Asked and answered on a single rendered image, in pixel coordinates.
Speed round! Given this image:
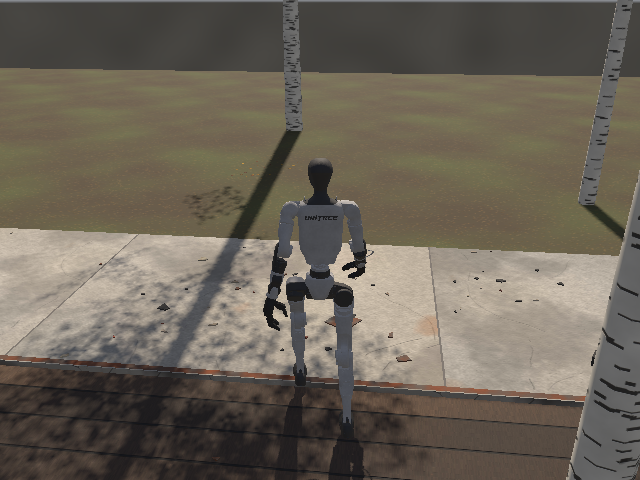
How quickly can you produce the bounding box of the left robot upper arm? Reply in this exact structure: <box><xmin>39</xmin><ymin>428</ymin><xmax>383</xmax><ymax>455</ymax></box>
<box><xmin>277</xmin><ymin>201</ymin><xmax>300</xmax><ymax>258</ymax></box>

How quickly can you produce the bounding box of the robot right forearm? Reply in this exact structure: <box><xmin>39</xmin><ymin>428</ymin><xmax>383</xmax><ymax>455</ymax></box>
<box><xmin>353</xmin><ymin>239</ymin><xmax>367</xmax><ymax>268</ymax></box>

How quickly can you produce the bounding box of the right robot upper arm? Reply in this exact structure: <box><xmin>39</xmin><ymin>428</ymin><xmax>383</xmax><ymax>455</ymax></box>
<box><xmin>341</xmin><ymin>200</ymin><xmax>365</xmax><ymax>253</ymax></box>

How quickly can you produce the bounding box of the right robot hand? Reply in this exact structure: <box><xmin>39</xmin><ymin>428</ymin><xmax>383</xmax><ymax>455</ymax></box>
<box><xmin>342</xmin><ymin>261</ymin><xmax>366</xmax><ymax>278</ymax></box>

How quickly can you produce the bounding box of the left robot hand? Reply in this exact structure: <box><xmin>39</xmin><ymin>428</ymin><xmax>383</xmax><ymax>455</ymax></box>
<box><xmin>263</xmin><ymin>297</ymin><xmax>288</xmax><ymax>331</ymax></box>

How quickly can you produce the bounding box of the robot left forearm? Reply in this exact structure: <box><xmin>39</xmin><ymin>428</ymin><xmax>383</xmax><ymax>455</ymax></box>
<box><xmin>266</xmin><ymin>243</ymin><xmax>287</xmax><ymax>300</ymax></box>

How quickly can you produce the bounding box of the left robot foot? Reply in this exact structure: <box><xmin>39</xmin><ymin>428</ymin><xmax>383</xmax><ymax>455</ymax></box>
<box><xmin>293</xmin><ymin>363</ymin><xmax>307</xmax><ymax>386</ymax></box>

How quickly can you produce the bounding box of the humanoid robot head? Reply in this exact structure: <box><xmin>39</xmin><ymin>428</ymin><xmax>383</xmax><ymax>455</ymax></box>
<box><xmin>303</xmin><ymin>158</ymin><xmax>338</xmax><ymax>205</ymax></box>

